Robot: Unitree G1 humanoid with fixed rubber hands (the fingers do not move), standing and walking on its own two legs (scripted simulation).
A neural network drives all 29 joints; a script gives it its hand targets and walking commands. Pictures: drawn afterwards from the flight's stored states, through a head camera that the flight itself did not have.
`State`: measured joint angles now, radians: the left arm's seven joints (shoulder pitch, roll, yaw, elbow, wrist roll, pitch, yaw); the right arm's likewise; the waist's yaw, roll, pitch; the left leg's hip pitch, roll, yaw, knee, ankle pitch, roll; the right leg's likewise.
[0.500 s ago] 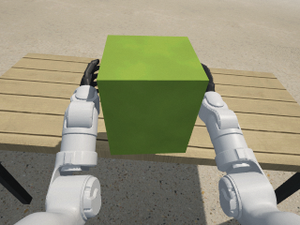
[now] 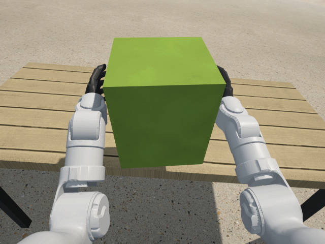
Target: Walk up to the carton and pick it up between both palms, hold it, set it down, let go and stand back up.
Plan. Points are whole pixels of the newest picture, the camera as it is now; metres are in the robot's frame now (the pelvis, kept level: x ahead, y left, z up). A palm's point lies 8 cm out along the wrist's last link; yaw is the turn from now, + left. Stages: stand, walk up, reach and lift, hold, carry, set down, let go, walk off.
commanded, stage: reach and lift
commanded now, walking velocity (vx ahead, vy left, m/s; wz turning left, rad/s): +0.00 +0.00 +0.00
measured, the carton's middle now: (160, 104) +0.39 -0.01 +0.18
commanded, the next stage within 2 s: hold in 0.28 s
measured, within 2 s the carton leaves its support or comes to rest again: neither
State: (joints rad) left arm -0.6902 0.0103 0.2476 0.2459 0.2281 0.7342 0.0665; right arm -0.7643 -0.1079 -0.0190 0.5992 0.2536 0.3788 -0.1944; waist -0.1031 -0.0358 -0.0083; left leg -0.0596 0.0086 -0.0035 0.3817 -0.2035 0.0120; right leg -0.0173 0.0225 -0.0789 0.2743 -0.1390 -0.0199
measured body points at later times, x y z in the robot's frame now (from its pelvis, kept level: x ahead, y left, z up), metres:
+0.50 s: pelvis -0.01 +0.00 +0.00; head -0.08 +0.02 +0.44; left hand +0.38 +0.15 +0.23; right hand +0.38 -0.16 +0.23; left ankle +0.01 +0.11 -0.75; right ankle +0.02 -0.11 -0.75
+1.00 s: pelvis +0.00 +0.00 +0.00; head -0.08 +0.02 +0.44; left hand +0.37 +0.15 +0.24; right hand +0.37 -0.15 +0.24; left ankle +0.01 +0.11 -0.75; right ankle +0.02 -0.11 -0.75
